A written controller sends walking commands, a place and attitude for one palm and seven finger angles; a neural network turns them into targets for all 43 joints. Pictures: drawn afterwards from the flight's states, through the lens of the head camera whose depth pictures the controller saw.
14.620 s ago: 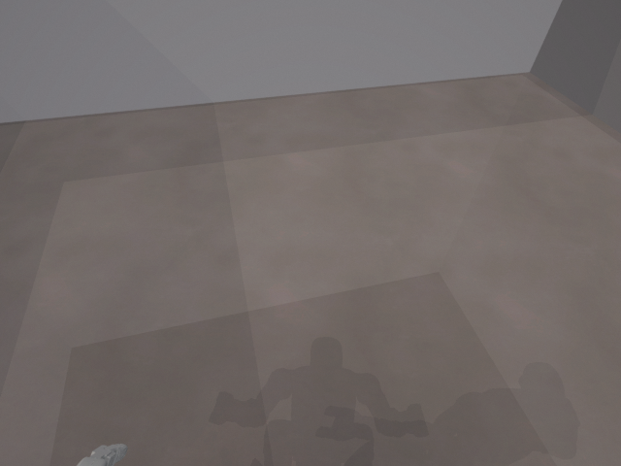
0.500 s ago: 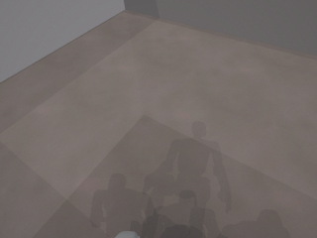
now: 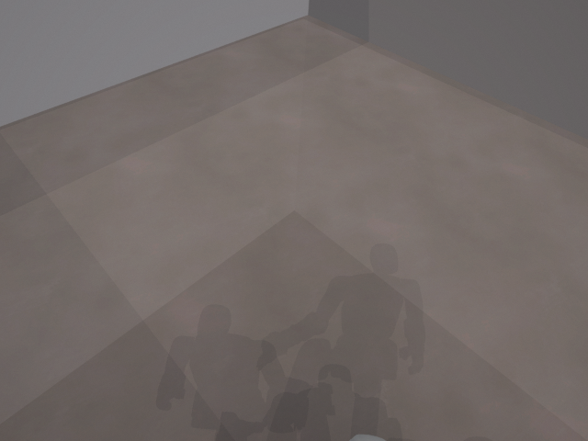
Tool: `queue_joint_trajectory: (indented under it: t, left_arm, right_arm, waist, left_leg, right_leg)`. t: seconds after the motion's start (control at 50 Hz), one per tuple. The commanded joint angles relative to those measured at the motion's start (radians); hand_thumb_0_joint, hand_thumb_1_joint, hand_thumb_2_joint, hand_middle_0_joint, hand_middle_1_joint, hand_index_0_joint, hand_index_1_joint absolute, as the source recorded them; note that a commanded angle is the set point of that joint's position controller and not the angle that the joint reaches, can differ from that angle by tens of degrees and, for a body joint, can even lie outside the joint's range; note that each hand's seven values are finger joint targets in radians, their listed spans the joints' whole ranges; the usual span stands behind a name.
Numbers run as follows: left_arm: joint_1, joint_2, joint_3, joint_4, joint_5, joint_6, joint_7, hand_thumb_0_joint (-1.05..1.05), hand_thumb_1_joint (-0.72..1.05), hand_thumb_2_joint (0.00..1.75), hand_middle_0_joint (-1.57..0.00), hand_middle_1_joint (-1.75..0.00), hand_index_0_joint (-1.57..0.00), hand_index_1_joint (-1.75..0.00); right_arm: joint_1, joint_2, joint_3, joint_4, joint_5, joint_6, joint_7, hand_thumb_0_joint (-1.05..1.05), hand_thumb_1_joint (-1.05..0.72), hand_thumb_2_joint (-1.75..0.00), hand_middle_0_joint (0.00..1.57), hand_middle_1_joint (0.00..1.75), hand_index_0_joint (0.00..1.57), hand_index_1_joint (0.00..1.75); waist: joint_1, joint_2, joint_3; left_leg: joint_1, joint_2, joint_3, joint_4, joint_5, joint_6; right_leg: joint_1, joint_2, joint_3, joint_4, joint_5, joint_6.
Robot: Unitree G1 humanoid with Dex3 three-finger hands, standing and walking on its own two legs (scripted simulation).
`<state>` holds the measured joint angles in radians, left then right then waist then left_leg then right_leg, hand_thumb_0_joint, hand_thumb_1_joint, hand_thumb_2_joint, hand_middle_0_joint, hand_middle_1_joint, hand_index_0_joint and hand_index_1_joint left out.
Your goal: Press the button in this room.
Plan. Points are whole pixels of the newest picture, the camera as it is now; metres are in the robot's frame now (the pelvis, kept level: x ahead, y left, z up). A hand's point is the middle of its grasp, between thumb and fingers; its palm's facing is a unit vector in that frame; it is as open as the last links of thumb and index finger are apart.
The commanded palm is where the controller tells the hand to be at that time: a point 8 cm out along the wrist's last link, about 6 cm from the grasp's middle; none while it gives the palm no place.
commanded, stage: turn or walk to find it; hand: left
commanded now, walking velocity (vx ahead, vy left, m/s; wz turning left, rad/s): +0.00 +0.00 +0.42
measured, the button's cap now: out of the picture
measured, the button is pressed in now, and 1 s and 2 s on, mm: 0 0 0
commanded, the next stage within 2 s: stand and wait in 1.54 s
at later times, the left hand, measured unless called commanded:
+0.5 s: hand out of the picture +0.00 +0.16 -0.16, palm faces +0.24 -0.94 -0.24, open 7.4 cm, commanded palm none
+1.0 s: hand out of the picture -0.05 +0.22 -0.16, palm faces +0.42 -0.87 -0.26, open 7.4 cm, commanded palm none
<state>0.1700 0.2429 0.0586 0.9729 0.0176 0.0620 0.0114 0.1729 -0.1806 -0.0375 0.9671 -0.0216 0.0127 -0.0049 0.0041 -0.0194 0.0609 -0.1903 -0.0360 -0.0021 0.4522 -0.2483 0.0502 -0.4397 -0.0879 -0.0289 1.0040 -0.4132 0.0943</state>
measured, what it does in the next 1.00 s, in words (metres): steps on the spot, turning left: right foot, then left foot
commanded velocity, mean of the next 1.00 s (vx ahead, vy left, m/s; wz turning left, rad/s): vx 0.00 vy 0.00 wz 0.42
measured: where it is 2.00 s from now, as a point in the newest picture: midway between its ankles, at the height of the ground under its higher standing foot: outside the picture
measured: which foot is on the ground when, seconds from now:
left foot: down 0.00-0.18, up 0.20-0.60, down 0.62-1.00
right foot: up 0.00-0.16, down 0.18-0.62, up 0.64-1.00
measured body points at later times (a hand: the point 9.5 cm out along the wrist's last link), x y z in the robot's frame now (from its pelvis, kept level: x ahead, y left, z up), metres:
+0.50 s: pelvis -0.02 -0.04 +0.00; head +0.01 -0.05 +0.45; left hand -0.02 +0.21 -0.14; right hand +0.07 -0.29 -0.16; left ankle -0.09 +0.11 -0.68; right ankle +0.00 -0.14 -0.74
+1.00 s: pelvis -0.05 -0.01 +0.00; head -0.03 +0.00 +0.45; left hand -0.07 +0.26 -0.14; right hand +0.11 -0.21 -0.15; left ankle -0.08 +0.09 -0.74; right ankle +0.00 -0.14 -0.70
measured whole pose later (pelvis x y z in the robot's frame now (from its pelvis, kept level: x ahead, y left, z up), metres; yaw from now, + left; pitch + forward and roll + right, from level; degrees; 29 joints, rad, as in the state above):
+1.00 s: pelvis -0.05 -0.01 +0.00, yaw +24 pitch -1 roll +0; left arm 0.15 0.23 0.06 0.95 0.01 0.06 0.01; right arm 0.19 -0.19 -0.05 0.97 -0.03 0.02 0.00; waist -0.02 0.00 0.06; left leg -0.23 -0.04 -0.04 0.46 -0.22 0.03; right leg -0.40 -0.07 -0.02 0.90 -0.44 0.08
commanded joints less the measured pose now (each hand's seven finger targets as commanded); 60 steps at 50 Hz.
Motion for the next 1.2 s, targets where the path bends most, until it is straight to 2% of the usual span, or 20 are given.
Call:
queue_joint_trajectory:
  t: [0.0,0.12,0.16,0.18,0.22,0.28,0.48,0.56,0.58,0.6,0.62,0.68,0.76,0.94,1.04,1.06,1.1,1.12,1.14,1.18]
  left_arm:
    - [-0.041,0.051,0.006,-0.101,-0.009,-0.029,0.01,0.0,0.9,0.9,-0.2,-0.3,-0.2,-0.3]
    - [0.082,0.077,0.014,-0.076,-0.011,-0.057,0.015,0.0,0.9,0.9,-0.2,-0.3,-0.2,-0.3]
    - [0.127,0.214,0.04,-0.079,0.009,-0.072,0.027,0.0,0.9,0.9,-0.2,-0.3,-0.2,-0.3]
    - [0.124,0.206,0.034,-0.088,0.001,-0.066,0.028,0.0,0.9,0.9,-0.2,-0.3,-0.2,-0.3]
    - [-0.002,0.149,0.032,-0.118,-0.003,-0.066,0.029,0.0,0.9,0.9,-0.2,-0.3,-0.2,-0.3]
    - [-0.04,0.096,0.014,-0.13,-0.002,-0.072,0.024,0.0,0.9,0.9,-0.2,-0.3,-0.2,-0.3]
    - [0.106,0.165,0.039,-0.064,0.016,-0.067,0.022,0.0,0.9,0.9,-0.2,-0.3,-0.2,-0.3]
    - [0.08,0.167,0.043,-0.053,0.004,-0.056,0.017,0.0,0.9,0.9,-0.2,-0.3,-0.2,-0.3]
    - [0.082,0.14,0.037,-0.06,-0.006,-0.048,0.016,0.0,0.9,0.9,-0.2,-0.3,-0.2,-0.3]
    - [0.087,0.072,0.023,-0.094,-0.012,-0.042,0.01,0.0,0.9,0.9,-0.2,-0.3,-0.2,-0.3]
    - [0.017,0.057,0.007,-0.115,-0.004,-0.032,0.014,0.0,0.9,0.9,-0.2,-0.3,-0.2,-0.3]
    - [-0.022,0.081,0.022,-0.084,-0.001,-0.019,0.008,0.0,0.9,0.9,-0.2,-0.3,-0.2,-0.3]
    - [0.027,0.077,0.018,-0.053,-0.004,-0.029,-0.002,0.0,0.9,0.9,-0.2,-0.3,-0.2,-0.3]
    - [-0.04,0.055,0.008,-0.102,-0.009,-0.029,0.01,0.0,0.9,0.9,-0.2,-0.3,-0.2,-0.3]
    - [0.065,0.057,0.012,-0.083,-0.014,-0.047,0.013,0.0,0.9,0.9,-0.2,-0.3,-0.2,-0.3]
    - [0.101,0.084,0.017,-0.075,-0.011,-0.056,0.015,0.0,0.9,0.9,-0.2,-0.3,-0.2,-0.3]
    - [0.126,0.22,0.044,-0.087,0.009,-0.067,0.025,0.0,0.9,0.9,-0.2,-0.3,-0.2,-0.3]
    - [0.106,0.206,0.036,-0.102,0.001,-0.061,0.026,0.0,0.9,0.9,-0.2,-0.3,-0.2,-0.3]
    - [0.034,0.164,0.041,-0.117,-0.002,-0.069,0.03,0.0,0.9,0.9,-0.2,-0.3,-0.2,-0.3]
    - [-0.052,0.118,0.022,-0.14,-0.003,-0.063,0.026,0.0,0.9,0.9,-0.2,-0.3,-0.2,-0.3]
  right_arm:
    - [0.062,-0.211,-0.061,-0.045,-0.003,-0.002,-0.014,0.0,-0.9,-0.9,0.2,0.3,0.2,0.3]
    - [0.029,-0.187,-0.066,-0.056,0.007,0.004,-0.006,0.0,-0.9,-0.9,0.2,0.3,0.2,0.3]
    - [0.036,-0.091,-0.051,-0.094,0.014,0.005,0.001,0.0,-0.9,-0.9,0.2,0.3,0.2,0.3]
    - [0.015,-0.137,-0.065,-0.09,0.008,0.019,-0.001,0.0,-0.9,-0.9,0.2,0.3,0.2,0.3]
    - [0.045,-0.139,-0.074,-0.051,0.001,0.042,0.008,0.0,-0.9,-0.9,0.2,0.3,0.2,0.3]
    - [0.104,-0.114,-0.067,-0.014,-0.002,0.045,0.021,0.0,-0.9,-0.9,0.2,0.3,0.2,0.3]
    - [-0.022,-0.088,-0.039,-0.051,0.013,0.027,0.017,0.0,-0.9,-0.9,0.2,0.3,0.2,0.3]
    - [0.059,-0.108,-0.038,-0.034,0.014,0.008,0.013,0.0,-0.9,-0.9,0.2,0.3,0.2,0.3]
    - [0.101,-0.155,-0.048,-0.026,0.012,-0.003,0.014,0.0,-0.9,-0.9,0.2,0.3,0.2,0.3]
    - [0.13,-0.256,-0.07,-0.028,0.004,-0.012,0.009,0.0,-0.9,-0.9,0.2,0.3,0.2,0.3]
    - [0.172,-0.302,-0.079,-0.014,0.005,0.001,0.002,0.0,-0.9,-0.9,0.2,0.3,0.2,0.3]
    - [0.052,-0.222,-0.056,-0.034,-0.002,0.0,-0.016,0.0,-0.9,-0.9,0.2,0.3,0.2,0.3]
    - [0.03,-0.208,-0.045,-0.047,0.005,-0.012,-0.018,0.0,-0.9,-0.9,0.2,0.3,0.2,0.3]
    - [0.065,-0.214,-0.062,-0.05,-0.004,0.001,-0.011,0.0,-0.9,-0.9,0.2,0.3,0.2,0.3]
    - [0.021,-0.208,-0.069,-0.065,0.0,0.01,-0.006,0.0,-0.9,-0.9,0.2,0.3,0.2,0.3]
    - [0.018,-0.186,-0.067,-0.068,0.006,0.009,-0.003,0.0,-0.9,-0.9,0.2,0.3,0.2,0.3]
    - [0.016,-0.103,-0.056,-0.105,0.012,0.01,0.0,0.0,-0.9,-0.9,0.2,0.3,0.2,0.3]
    - [0.002,-0.146,-0.069,-0.102,0.004,0.021,0.002,0.0,-0.9,-0.9,0.2,0.3,0.2,0.3]
    - [0.036,-0.149,-0.073,-0.076,-0.002,0.036,0.005,0.0,-0.9,-0.9,0.2,0.3,0.2,0.3]
    - [0.074,-0.139,-0.077,-0.035,-0.005,0.048,0.016,0.0,-0.9,-0.9,0.2,0.3,0.2,0.3]
  waist:
    - [-0.034,0.159,-0.064]
    - [0.027,0.103,-0.121]
    - [0.048,-0.291,-0.115]
    - [0.052,-0.189,-0.103]
    - [-0.001,-0.155,-0.02]
    - [-0.035,-0.116,-0.009]
    - [0.046,-0.177,-0.07]
    - [-0.004,-0.137,-0.12]
    - [-0.033,0.002,-0.145]
    - [-0.047,0.306,-0.141]
    - [-0.076,0.314,-0.122]
    - [-0.039,0.243,-0.024]
    - [-0.01,0.148,-0.059]
    - [-0.038,0.157,-0.066]
    - [0.015,0.153,-0.097]
    - [0.032,0.087,-0.111]
    - [0.053,-0.288,-0.089]
    - [0.046,-0.172,-0.069]
    - [0.01,-0.232,-0.037]
    - [-0.035,-0.111,0.032]
  left_leg:
    - [0.08,0.278,-0.271,-0.091,0.491,0.129]
    - [-0.118,0.172,-0.27,0.046,0.312,0.038]
    - [-0.398,-0.038,-0.047,0.406,-0.318,-0.077]
    - [-0.351,0.001,-0.084,0.579,-0.353,-0.071]
    - [-0.348,0.036,-0.097,0.741,-0.24,-0.075]
    - [-0.341,0.056,-0.051,0.777,-0.117,-0.097]
    - [-0.241,0.074,0.055,0.356,-0.236,-0.117]
    - [-0.031,0.062,0.085,0.03,-0.015,-0.098]
    - [0.109,0.115,0.015,-0.082,0.131,-0.078]
    - [0.229,0.363,-0.312,-0.121,0.443,0.021]
    - [0.151,0.448,-0.351,-0.125,0.595,0.109]
    - [0.02,0.338,-0.259,-0.146,0.383,0.105]
    - [0.086,0.27,-0.181,-0.119,0.496,0.091]
    - [0.055,0.277,-0.299,-0.11,0.395,0.126]
    - [-0.095,0.208,-0.314,-0.029,0.316,0.078]
    - [-0.169,0.163,-0.286,0.029,0.224,0.036]
    - [-0.418,-0.041,-0.056,0.423,-0.324,-0.078]
    - [-0.37,-0.001,-0.097,0.585,-0.325,-0.071]
    - [-0.366,0.026,-0.132,0.669,-0.269,-0.069]
    - [-0.345,0.047,-0.09,0.773,-0.155,-0.08]
  right_leg:
    - [-0.024,0.01,0.003,-0.133,-0.042,-0.004]
    - [0.341,0.02,-0.015,-0.6,0.243,-0.029]
    - [0.476,-0.373,0.353,-0.702,0.429,-0.189]
    - [0.332,-0.41,0.325,-0.715,0.427,-0.254]
    - [0.196,-0.312,0.237,-0.761,0.18,-0.233]
    - [0.202,-0.216,0.059,-0.724,0.258,-0.179]
    - [0.358,-0.277,-0.003,-0.613,0.548,-0.238]
    - [0.298,-0.248,-0.079,-0.464,0.534,-0.159]
    - [0.186,-0.201,-0.124,-0.338,0.409,-0.106]
    - [-0.081,-0.064,-0.166,-0.142,-0.042,-0.027]
    - [-0.095,-0.029,-0.085,-0.013,-0.243,-0.022]
    - [-0.106,-0.045,-0.003,0.105,-0.085,-0.028]
    - [-0.097,-0.02,-0.003,0.102,0.013,-0.013]
    - [-0.018,0.014,0.008,-0.125,-0.04,-0.011]
    - [0.248,0.054,-0.025,-0.477,0.135,-0.03]
    - [0.358,0.023,-0.001,-0.602,0.219,-0.037]
    - [0.419,-0.383,0.392,-0.743,0.28,-0.205]
    - [0.277,-0.397,0.346,-0.752,0.265,-0.256]
    - [0.194,-0.343,0.307,-0.789,0.122,-0.241]
    - [0.126,-0.256,0.176,-0.781,0.079,-0.195]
